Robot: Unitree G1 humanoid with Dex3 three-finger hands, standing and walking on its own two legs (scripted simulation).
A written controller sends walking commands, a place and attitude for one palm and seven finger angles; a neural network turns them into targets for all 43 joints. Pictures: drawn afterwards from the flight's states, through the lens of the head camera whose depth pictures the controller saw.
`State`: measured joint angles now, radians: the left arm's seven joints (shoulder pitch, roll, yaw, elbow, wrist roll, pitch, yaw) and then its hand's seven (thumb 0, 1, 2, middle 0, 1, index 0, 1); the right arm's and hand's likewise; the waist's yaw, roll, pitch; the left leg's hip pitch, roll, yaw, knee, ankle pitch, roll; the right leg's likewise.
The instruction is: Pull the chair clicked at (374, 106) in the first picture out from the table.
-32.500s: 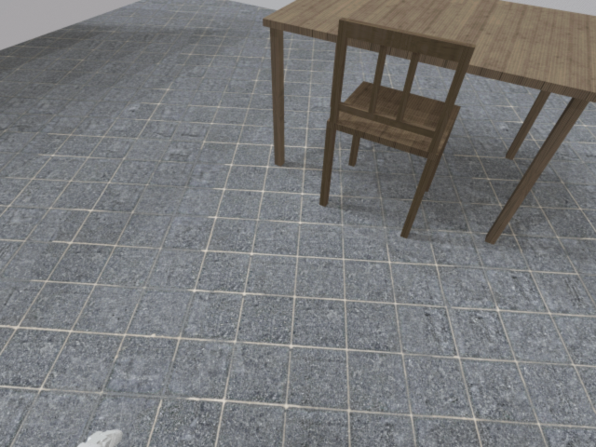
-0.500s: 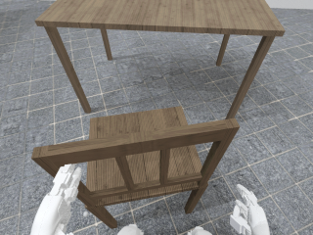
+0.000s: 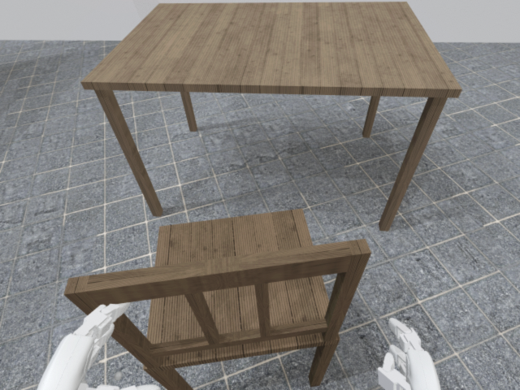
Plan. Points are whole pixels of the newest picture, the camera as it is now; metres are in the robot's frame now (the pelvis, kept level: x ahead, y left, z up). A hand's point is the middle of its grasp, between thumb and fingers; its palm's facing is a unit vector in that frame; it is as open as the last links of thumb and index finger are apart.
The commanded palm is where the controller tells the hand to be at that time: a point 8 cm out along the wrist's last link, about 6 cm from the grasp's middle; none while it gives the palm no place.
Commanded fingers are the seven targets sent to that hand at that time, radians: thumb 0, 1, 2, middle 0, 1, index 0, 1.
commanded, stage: draw the hand back to the body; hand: left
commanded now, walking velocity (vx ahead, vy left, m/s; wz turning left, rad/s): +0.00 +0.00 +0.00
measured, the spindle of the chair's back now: (204, 317) +0.25 +0.14 -0.08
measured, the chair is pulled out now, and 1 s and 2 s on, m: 0.57 0.56 0.56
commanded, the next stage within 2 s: step back with the hand held close in 0.70 s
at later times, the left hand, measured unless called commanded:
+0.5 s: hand (96, 366) +0.14 +0.23 +0.05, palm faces +0.13 -0.83 -0.54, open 6.3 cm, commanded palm +0.15 +0.29 +0.19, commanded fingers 0.00 0.90 0.90 -0.20 -0.30 -0.20 -0.30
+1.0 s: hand (20, 268) +0.19 +0.27 +0.19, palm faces +0.47 -0.73 -0.50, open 7.2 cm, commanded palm +0.11 +0.30 +0.20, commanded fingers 0.00 0.90 0.90 -0.20 -0.30 -0.20 -0.30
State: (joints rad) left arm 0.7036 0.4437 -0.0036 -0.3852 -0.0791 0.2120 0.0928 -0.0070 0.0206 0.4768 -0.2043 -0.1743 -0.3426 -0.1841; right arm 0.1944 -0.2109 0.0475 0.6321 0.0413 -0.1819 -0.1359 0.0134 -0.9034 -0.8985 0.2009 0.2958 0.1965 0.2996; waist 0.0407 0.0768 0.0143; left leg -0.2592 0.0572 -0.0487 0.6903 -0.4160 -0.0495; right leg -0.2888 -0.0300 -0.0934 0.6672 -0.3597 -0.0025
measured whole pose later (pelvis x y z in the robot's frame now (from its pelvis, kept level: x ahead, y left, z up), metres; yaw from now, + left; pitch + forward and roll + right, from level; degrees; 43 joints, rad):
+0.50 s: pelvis +0.02 -0.02 +0.01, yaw +2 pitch -2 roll +0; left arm 0.66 0.51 0.07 -0.38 -0.08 0.31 0.11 0.01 0.83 0.87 -0.20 -0.28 -0.51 -0.39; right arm 0.14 -0.25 0.03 0.74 0.08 -0.24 -0.10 0.01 -0.90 -0.90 0.20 0.30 0.20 0.30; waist 0.11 0.09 0.08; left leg -0.13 0.06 -0.08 0.53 -0.36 -0.07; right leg -0.17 -0.03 -0.13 0.57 -0.36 -0.02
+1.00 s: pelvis -0.03 -0.01 +0.02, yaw +1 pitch -2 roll -1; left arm 0.38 0.41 0.40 -0.30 -0.05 -0.06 0.12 0.00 0.90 0.90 -0.20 -0.30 -0.25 -0.32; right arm 0.12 -0.24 0.01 0.62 0.05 -0.07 -0.07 0.01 -0.90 -0.90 0.20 0.30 0.20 0.30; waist 0.00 0.12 0.00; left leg -0.21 0.05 -0.03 0.53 -0.30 0.00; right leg -0.23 -0.03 -0.12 0.49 -0.23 -0.01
